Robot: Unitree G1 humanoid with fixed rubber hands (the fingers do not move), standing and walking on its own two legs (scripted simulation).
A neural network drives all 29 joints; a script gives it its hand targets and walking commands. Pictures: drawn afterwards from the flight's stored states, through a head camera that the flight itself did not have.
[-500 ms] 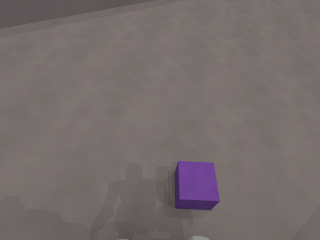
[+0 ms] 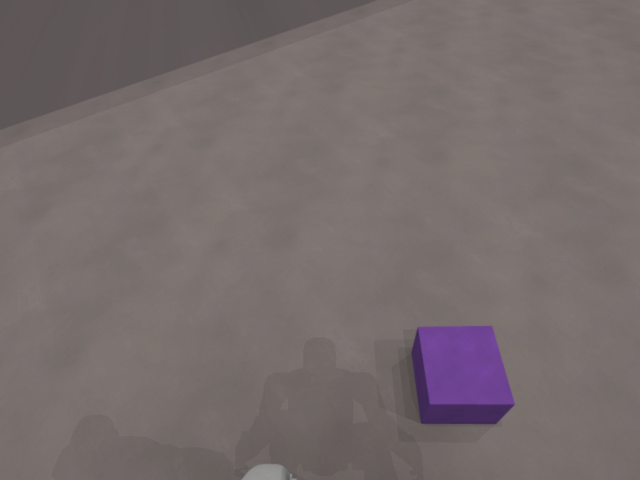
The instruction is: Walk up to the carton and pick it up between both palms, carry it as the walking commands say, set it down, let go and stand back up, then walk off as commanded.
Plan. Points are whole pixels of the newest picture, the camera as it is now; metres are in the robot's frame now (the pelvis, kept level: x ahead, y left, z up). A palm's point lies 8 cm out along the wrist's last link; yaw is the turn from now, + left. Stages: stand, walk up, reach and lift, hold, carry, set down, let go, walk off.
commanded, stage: walk off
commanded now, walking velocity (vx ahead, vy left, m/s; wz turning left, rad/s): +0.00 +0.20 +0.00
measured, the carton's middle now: (456, 375) +0.49 -0.34 -0.68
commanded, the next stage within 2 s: none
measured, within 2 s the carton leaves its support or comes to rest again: neither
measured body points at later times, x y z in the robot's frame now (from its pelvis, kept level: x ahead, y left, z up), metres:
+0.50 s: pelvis +0.01 +0.12 -0.02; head +0.01 +0.10 +0.43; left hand +0.08 +0.36 -0.15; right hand +0.03 -0.11 -0.18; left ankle +0.02 +0.21 -0.73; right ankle +0.00 +0.05 -0.74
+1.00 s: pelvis +0.02 +0.26 -0.01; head +0.05 +0.29 +0.44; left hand +0.03 +0.53 -0.17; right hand +0.10 +0.01 -0.14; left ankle +0.04 +0.37 -0.74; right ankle -0.03 +0.12 -0.67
